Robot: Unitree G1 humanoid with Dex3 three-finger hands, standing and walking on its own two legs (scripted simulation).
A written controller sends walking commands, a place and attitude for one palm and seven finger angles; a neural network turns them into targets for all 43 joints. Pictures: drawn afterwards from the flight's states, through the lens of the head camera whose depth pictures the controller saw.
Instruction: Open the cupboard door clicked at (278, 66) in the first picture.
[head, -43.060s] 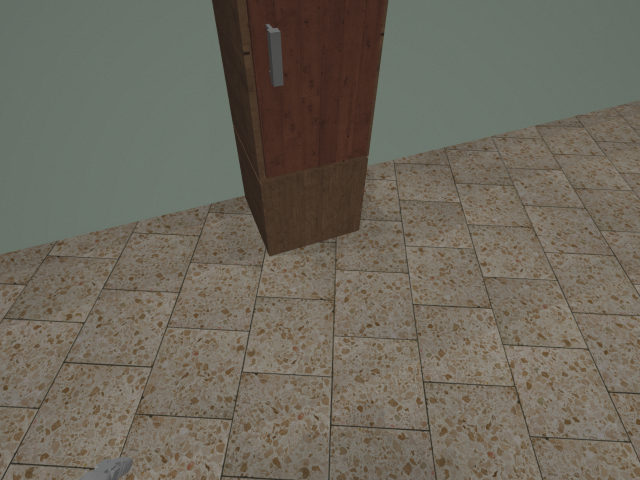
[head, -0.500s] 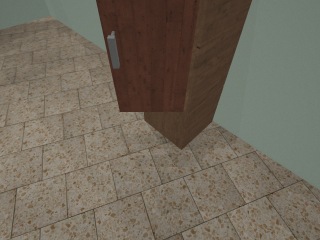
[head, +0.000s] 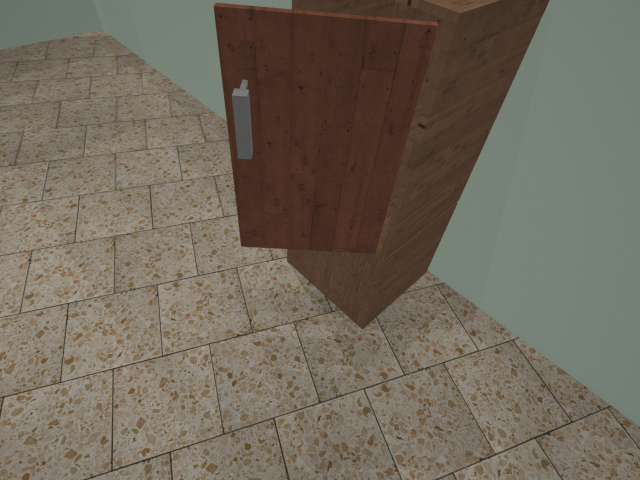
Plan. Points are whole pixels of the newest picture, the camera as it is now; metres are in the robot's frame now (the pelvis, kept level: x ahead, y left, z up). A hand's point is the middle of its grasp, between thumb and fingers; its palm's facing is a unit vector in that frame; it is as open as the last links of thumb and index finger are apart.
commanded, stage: shuffle to correct the standing spot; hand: left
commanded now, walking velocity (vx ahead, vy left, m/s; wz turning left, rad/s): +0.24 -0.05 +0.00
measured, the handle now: (244, 119) +0.72 +0.19 +0.07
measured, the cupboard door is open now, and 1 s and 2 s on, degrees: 46 46 46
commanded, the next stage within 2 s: come to a stop and stand still in 0.34 s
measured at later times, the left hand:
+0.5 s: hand (243, 407) +0.26 +0.13 -0.16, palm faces +0.11 -0.97 -0.20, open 7.1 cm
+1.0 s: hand (231, 454) +0.20 +0.13 -0.17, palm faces +0.10 -0.96 -0.25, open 7.3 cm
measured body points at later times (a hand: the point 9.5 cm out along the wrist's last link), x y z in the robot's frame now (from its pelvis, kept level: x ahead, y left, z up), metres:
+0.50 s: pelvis +0.17 -0.06 +0.00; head +0.20 -0.06 +0.45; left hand +0.26 +0.18 -0.15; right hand +0.13 -0.27 -0.16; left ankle +0.09 +0.07 -0.63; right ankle +0.23 -0.11 -0.73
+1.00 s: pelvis +0.19 -0.05 +0.00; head +0.24 -0.07 +0.44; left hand +0.19 +0.18 -0.15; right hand +0.30 -0.26 -0.16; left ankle +0.25 +0.08 -0.73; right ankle +0.16 -0.15 -0.72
